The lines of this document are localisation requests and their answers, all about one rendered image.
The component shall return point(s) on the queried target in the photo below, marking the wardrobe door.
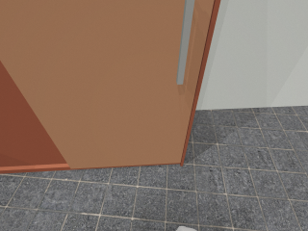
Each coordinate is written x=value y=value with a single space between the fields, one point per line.
x=100 y=75
x=23 y=139

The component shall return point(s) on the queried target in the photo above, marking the handle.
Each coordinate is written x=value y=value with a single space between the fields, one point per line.
x=184 y=41

